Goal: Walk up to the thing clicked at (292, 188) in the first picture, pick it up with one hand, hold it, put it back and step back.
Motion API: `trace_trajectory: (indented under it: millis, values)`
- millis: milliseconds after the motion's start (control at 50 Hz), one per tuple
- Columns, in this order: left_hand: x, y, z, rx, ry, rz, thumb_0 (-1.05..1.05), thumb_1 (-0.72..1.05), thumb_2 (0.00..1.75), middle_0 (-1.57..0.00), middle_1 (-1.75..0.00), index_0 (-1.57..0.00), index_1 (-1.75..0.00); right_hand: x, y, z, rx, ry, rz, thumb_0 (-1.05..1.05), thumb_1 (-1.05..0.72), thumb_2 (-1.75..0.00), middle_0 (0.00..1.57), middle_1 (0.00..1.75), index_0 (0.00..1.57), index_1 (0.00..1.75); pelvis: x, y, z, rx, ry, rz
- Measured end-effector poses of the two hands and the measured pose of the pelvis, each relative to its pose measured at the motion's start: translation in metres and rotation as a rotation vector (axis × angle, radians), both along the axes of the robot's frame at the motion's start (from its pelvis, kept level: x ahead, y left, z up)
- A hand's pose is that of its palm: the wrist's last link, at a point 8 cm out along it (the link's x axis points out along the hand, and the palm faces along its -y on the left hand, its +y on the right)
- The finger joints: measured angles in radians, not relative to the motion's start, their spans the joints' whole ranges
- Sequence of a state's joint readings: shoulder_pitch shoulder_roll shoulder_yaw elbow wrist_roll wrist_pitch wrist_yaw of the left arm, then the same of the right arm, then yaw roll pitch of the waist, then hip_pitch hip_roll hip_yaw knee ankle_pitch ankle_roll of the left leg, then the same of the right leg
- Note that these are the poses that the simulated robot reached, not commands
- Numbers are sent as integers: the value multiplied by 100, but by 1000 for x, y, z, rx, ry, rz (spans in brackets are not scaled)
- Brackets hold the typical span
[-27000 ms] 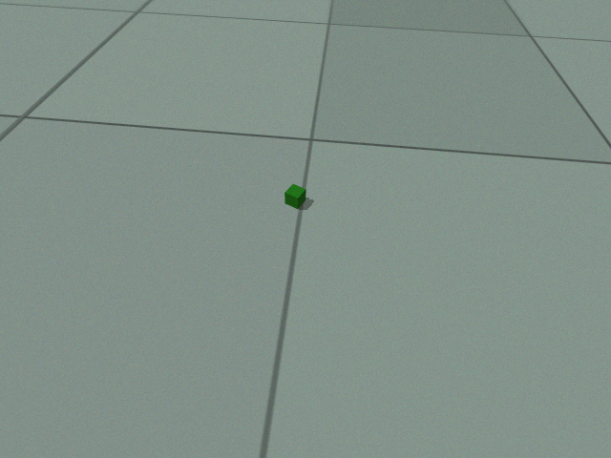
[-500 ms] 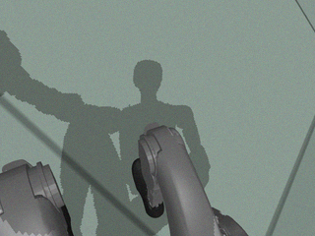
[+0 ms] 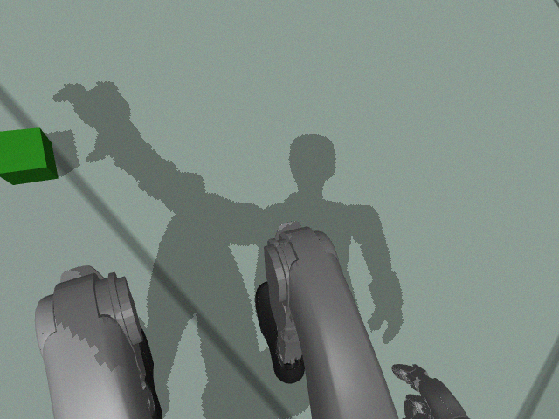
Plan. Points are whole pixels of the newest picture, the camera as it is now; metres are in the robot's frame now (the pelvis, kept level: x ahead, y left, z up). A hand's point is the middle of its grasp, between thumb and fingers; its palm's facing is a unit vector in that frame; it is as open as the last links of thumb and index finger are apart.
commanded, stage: withdraw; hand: left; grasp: from above
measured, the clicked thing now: (26, 157) +0.53 +0.29 -0.32
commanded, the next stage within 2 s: home in 0.10 s
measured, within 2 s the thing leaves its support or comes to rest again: neither
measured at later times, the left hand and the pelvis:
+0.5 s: hand out of the picture +0.51 +0.30 -0.09, palm faces -0.36 -0.21 -0.91, open 12.0 cm; pelvis +0.01 +0.00 +0.02, yaw +1 degrees
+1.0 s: hand out of the picture +0.32 +0.24 +0.10, palm faces -0.07 -0.85 -0.52, open 7.5 cm; pelvis +0.03 -0.01 +0.20, yaw +7 degrees
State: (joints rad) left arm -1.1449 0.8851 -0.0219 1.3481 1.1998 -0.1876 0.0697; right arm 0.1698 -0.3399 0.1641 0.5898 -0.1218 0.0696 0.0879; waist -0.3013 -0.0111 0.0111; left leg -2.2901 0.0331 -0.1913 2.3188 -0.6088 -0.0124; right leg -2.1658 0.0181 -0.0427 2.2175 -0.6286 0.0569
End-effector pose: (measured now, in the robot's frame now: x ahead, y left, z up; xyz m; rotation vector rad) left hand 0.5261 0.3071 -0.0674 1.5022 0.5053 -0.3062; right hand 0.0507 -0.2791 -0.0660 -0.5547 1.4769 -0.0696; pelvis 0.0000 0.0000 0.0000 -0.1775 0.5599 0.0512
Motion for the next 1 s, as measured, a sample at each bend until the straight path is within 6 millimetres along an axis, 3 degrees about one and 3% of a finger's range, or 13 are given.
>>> trace_trajectory:
  millis: [140,220,360,460,600,760,880,1000]
  values:
    - [-6,-8,-39,0,-49,-45,0,-48,95,-18,-94,-16,-96,-28,8,-17,5,64,-27,0,-92,-90,20,30,21,30,-1,2,-20,-6,-16,-6]
    - [-2,-6,-45,14,-110,-22,0,-48,95,-18,-94,-17,-95,-34,16,-28,33,69,-44,0,-92,-90,20,30,21,30,0,2,-28,-4,-13,-5]
    - [10,-1,-17,21,-174,77,0,-37,94,-21,-84,-19,-86,-23,27,-33,91,29,-88,0,-91,-89,20,30,21,30,6,1,-21,9,30,-4]
    - [-1,1,17,-33,-142,155,0,-19,94,-23,-73,-21,-75,-3,28,-22,125,-17,-117,0,-90,-89,20,30,21,30,11,1,3,17,55,5]
    - [-53,3,70,-235,-102,264,0,20,94,-23,-58,-21,-60,38,19,13,155,-97,-105,0,-90,-89,20,30,21,30,15,0,51,37,66,20]
    - [-129,-1,127,-450,-103,417,0,65,91,-22,-40,-21,-40,109,17,69,165,-281,-29,1,-91,-89,20,30,20,30,16,-4,108,60,33,41]
    - [-176,-11,170,-591,-100,570,1,81,90,-21,-33,-21,-33,159,31,121,197,-450,21,1,-91,-89,20,30,20,30,20,-7,154,78,-13,59]
    - [-214,-26,210,-740,-72,739,1,87,90,-21,-31,-21,-31,191,48,174,237,-586,37,1,-91,-89,20,30,20,30,29,-9,200,98,-67,74]
